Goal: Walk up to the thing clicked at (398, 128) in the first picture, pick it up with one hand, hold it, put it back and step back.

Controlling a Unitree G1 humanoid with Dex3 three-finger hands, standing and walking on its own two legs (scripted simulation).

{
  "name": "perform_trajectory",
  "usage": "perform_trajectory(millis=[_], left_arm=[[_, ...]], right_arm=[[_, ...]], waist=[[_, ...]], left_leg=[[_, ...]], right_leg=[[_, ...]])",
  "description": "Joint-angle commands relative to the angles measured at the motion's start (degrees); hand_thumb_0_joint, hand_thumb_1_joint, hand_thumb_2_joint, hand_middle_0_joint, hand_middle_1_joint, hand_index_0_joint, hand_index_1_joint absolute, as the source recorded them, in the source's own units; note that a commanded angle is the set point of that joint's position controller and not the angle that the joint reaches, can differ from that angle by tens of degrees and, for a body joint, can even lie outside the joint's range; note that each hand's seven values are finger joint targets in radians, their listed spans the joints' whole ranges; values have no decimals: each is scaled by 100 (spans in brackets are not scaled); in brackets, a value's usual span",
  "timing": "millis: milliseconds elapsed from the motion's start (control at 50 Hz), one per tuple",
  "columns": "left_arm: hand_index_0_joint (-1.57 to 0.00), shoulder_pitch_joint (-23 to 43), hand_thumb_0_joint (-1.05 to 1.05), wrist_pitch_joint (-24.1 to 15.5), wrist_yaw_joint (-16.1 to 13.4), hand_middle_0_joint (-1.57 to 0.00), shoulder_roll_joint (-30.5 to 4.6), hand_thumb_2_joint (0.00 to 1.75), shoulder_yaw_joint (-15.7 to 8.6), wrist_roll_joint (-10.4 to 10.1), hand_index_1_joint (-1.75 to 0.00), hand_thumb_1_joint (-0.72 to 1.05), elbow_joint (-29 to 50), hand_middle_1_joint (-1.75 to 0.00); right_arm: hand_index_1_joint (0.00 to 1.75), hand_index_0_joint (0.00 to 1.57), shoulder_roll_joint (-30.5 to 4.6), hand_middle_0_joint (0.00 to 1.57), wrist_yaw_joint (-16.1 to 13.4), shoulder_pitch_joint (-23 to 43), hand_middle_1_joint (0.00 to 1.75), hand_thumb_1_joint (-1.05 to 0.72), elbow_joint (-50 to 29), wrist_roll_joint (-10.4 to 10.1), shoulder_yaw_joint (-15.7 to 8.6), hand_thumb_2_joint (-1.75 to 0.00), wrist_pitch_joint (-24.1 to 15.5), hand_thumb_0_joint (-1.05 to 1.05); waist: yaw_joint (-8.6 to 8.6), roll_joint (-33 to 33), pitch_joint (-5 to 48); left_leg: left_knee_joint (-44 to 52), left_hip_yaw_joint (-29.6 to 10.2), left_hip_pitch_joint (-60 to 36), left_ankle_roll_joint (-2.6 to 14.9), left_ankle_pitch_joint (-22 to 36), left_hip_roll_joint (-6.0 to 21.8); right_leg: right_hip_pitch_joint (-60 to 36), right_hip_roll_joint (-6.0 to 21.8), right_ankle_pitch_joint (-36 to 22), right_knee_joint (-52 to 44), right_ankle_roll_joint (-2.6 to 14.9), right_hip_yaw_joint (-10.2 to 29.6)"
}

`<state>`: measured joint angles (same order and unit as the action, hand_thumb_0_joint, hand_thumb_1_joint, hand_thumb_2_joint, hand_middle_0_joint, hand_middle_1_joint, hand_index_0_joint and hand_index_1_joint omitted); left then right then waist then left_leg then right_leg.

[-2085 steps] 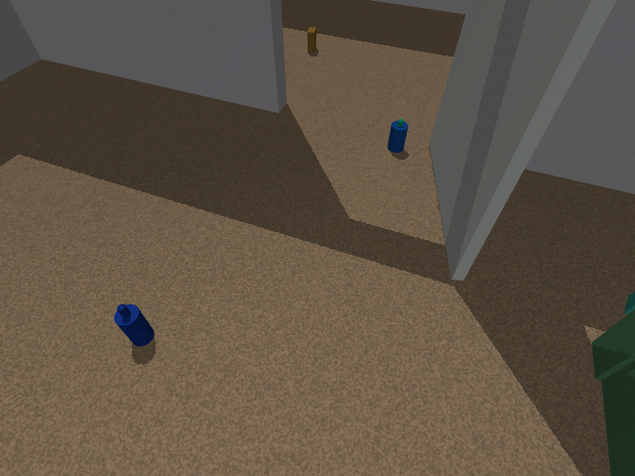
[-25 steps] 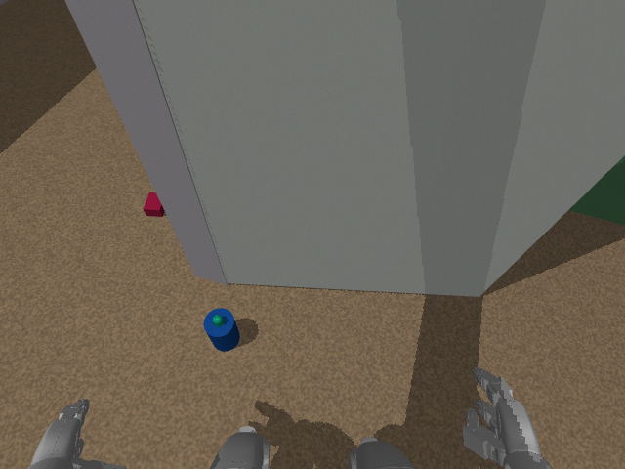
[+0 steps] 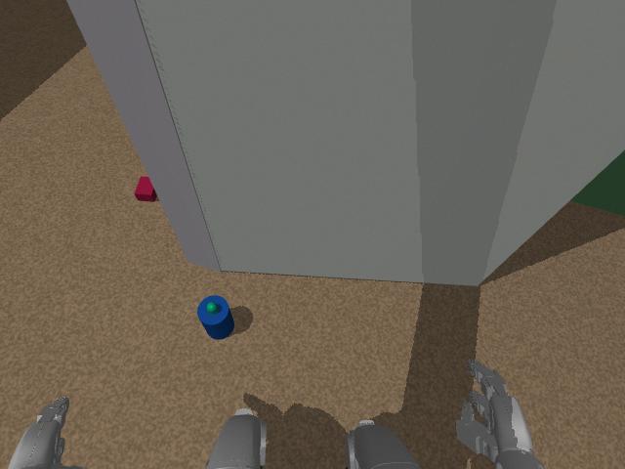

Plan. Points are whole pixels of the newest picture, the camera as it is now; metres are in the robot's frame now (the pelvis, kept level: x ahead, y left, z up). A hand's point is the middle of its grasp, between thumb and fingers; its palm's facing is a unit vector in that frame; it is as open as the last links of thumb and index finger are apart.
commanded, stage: go down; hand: left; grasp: from above
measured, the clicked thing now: (215, 316) +0.50 +0.23 -0.60
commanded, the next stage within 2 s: none
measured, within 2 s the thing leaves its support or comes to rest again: neither
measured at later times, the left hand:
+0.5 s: hand (91, 416) +0.20 +0.31 -0.16, palm faces +0.17 -0.95 -0.27, open 17.3 cm
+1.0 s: hand (98, 346) +0.32 +0.36 -0.23, palm faces +0.22 -0.97 -0.14, open 16.7 cm
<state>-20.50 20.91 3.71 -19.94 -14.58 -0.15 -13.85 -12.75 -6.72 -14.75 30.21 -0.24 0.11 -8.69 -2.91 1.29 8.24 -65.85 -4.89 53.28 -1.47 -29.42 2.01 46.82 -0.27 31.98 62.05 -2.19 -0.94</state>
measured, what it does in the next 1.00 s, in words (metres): lowers itself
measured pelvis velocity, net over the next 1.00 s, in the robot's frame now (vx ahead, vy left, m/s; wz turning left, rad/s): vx -0.07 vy -0.01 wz -0.09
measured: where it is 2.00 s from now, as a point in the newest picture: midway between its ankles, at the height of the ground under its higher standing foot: outside the picture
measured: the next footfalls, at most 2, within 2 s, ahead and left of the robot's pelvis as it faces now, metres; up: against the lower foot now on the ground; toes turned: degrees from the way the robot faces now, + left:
none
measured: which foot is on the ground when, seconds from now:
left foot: down 0.00-1.00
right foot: down 0.00-1.00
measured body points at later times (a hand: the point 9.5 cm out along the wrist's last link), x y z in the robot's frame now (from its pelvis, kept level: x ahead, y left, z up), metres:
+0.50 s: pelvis -0.04 +0.00 -0.06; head +0.09 +0.04 +0.37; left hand +0.19 +0.36 -0.14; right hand +0.13 -0.26 -0.13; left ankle +0.02 +0.13 -0.65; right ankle -0.02 -0.15 -0.65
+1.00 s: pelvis -0.07 -0.01 -0.20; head +0.13 +0.03 +0.20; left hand +0.30 +0.41 -0.22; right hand +0.06 -0.28 -0.32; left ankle +0.02 +0.13 -0.65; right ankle -0.02 -0.15 -0.65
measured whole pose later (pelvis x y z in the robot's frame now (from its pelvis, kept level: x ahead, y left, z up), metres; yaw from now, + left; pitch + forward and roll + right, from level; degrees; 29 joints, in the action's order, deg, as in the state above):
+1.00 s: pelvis -0.07 -0.01 -0.20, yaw -5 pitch +33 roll -6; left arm 27.2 -21.3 28.7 -41.8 -41.9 -8.5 -58.5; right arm -17.1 -1.8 -7.8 38.0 2.1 4.0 -7.9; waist -3.6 -1.2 8.9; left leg -109.5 -7.9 106.8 -2.9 -36.3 2.0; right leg 100.8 -2.7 40.8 108.0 -2.5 -1.1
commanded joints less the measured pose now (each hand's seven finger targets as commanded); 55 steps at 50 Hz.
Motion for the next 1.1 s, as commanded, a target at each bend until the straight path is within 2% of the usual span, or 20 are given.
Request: perform_trajectory(millis=[0, 160, 180, 200, 220, 300, 440, 500, 520, 540, 580, 600, 620, 660, 720, 740, 780, 860, 1020, 1080], left_arm=[[-4, -329, 0, -269, -115, -6, -1032, 6, -497, 11, -6, -59, 793, -4], [-3, -406, 0, -492, -120, -5, -1038, 8, -605, -47, -5, -55, 612, -3], [-3, -34, 0, -569, -116, -5, -1134, 9, -575, -63, -6, -54, 952, -4], [-3, -124, 0, -584, -124, -5, -1157, 8, -649, -49, -5, -54, 488, -3], [-3, 266, 0, -705, -124, -5, -1219, 8, -648, -56, -5, -53, 712, -2], [-3, 1053, 0, -1231, -5, -5, -1326, 7, -820, -141, -2, -51, -76, 0], [-3, 2740, 0, -2773, 707, -4, -2109, 12, -1395, -439, -9, -49, -861, -8], [-2, 2933, 0, -3203, 1007, -3, -2283, 14, -1608, -552, -9, -42, -1577, -8], [-1, 3010, 0, -3323, 1079, -3, -2482, 13, -1810, -568, -8, -44, -1739, -7], [-1, 3037, 0, -3410, 1183, -2, -2460, 14, -1799, -590, -8, -41, -2011, -7], [-1, 3118, 0, -3611, 1323, -2, -2797, 15, -2132, -639, -8, -42, -2523, -8], [-1, 3268, 0, -3723, 1415, -2, -2792, 15, -2144, -657, -9, -42, -2584, -8], [0, 3546, 0, -3850, 1480, -1, -3086, 14, -2361, -688, -8, -41, -2497, -7], [0, 3977, 0, -4026, 1687, -1, -3050, 14, -2317, -752, -7, -40, -2620, -7], [0, 4578, 0, -4290, 1913, 0, -3432, 15, -2576, -854, -7, -35, -2710, -7], [0, 4660, 0, -4352, 1956, 0, -3634, 14, -2759, -878, -6, -35, -2817, -6], [0, 5071, 0, -4452, 2090, 0, -3709, 14, -2750, -890, -6, -35, -2954, -6], [0, 5406, 0, -4588, 2311, 0, -4172, 11, -3041, -973, -5, -34, -3321, -5], [-1, 6088, 0, -4670, 2682, -1, -4751, 9, -3295, -1027, -4, -35, -3713, -5], [-1, 6198, 0, -4678, 2781, -1, -4972, 9, -3435, -1035, -5, -35, -3716, -5]], right_arm=[[30, 20, -845, 20, -81, 37, 30, -88, -850, -18, -375, -89, -351, 0], [30, 20, -844, 20, -79, -19, 30, -90, -750, -3, -382, -90, -418, 0], [30, 20, -849, 20, -78, 95, 30, -90, -830, -11, -374, -90, -443, 0], [30, 20, -881, 20, -78, 13, 30, -90, -712, -3, -382, -90, -447, 0], [30, 20, -906, 20, -70, 50, 30, -90, -714, -3, -384, -90, -471, 0], [30, 20, -964, 20, -43, 73, 30, -91, -547, 23, -390, -90, -578, 0], [30, 20, -1141, 20, 107, 257, 30, -92, -356, 21, -377, -91, -737, 0], [30, 20, -1272, 20, 141, 213, 30, -90, -261, 5, -388, -90, -651, 0], [30, 20, -1351, 20, 158, 134, 30, -89, -205, 1, -393, -90, -613, 0], [30, 20, -1356, 20, 189, 158, 30, -90, -163, 25, -370, -90, -571, 0], [30, 20, -1424, 20, 235, 133, 30, -87, -64, 32, -350, -90, -475, 0], [30, 20, -1431, 20, 272, 162, 30, -87, -36, 52, -351, -90, -444, 0], [30, 20, -1464, 20, 306, 132, 30, -88, 8, 66, -329, -90, -417, 0], [30, 20, -1486, 20, 339, 186, 30, -87, 46, 93, -332, -90, -350, 0], [30, 20, -1537, 20, 374, 156, 30, -88, 149, 119, -291, -90, -294, 0], [30, 20, -1570, 20, 380, 149, 30, -88, 176, 128, -281, -90, -271, 0], [30, 20, -1613, 20, 388, 127, 30, -88, 258, 150, -265, -90, -221, 0], [30, 20, -1641, 20, 388, 133, 30, -88, 291, 175, -153, -90, -170, 0], [30, 20, -1732, 20, 436, 42, 30, -89, 401, 230, 4, -90, -70, 0], [30, 20, -1790, 20, 456, 7, 30, -89, 446, 256, 46, -90, -34, 0]], waist=[[65, 462, 1116], [68, 436, 1047], [59, 557, 1069], [-9, 455, 1020], [-10, 491, 869], [-91, 353, 767], [80, 679, 1630], [135, 694, 2152], [209, 754, 2431], [262, 856, 2481], [388, 676, 2608], [378, 693, 2646], [437, 792, 2896], [337, 857, 2927], [263, 757, 3244], [289, 764, 3315], [197, 899, 3312], [212, 759, 3256], [121, 849, 3286], [177, 1038, 3526]], left_leg=[[932, 260, -1257, 167, 1606, -83], [896, 241, -1051, 176, 1230, -75], [865, 254, -1033, 176, 1268, -85], [853, 233, -970, 180, 1189, -68], [869, 205, -860, 179, 1001, -50], [453, 236, -348, 201, 693, -43], [-420, 181, 514, 201, -14, -56], [-835, 133, 618, 183, 239, -36], [-969, 70, 516, 176, 599, -10], [-1119, 99, 647, 174, 685, -33], [-1402, 79, 934, 200, 944, -28], [-1510, 61, 1034, 202, 918, -22], [-1656, 38, 1003, 202, 1165, -16], [-1839, 28, 1150, 212, 965, -2], [-2241, 65, 1456, 255, 948, -2], [-2318, 50, 1510, 256, 983, 2], [-2411, -23, 1531, 230, 773, 45], [-2723, 19, 2217, 250, 197, 31], [-3381, 133, 2987, 264, 18, 49], [-3575, 131, 2872, 255, 301, 65]], right_leg=[[-361, -117, -1550, -762, 266, -230], [-163, -119, -1218, -693, 278, -225], [-119, -104, -1258, -677, 287, -214], [-83, -112, -1202, -656, 274, -220], [124, -117, -1016, -565, 294, -242], [683, -92, -761, -199, 294, -180], [1916, -31, -155, 910, 343, -40], [2299, -51, -323, 1312, 359, -48], [2478, -62, -554, 1551, 376, -113], [2617, -71, -568, 1661, 390, -116], [2768, -98, -690, 1940, 402, -172], [2946, -116, -639, 2063, 412, -184], [3007, -112, -798, 2234, 420, -184], [3319, -130, -635, 2392, 421, -193], [3454, -161, -667, 2621, 402, -176], [3542, -170, -675, 2723, 404, -187], [3915, -173, -470, 2912, 415, -227], [4082, -215, -96, 3115, 407, -232], [4342, -252, 38, 3569, 401, -264], [4443, -269, -182, 3803, 419, -306]])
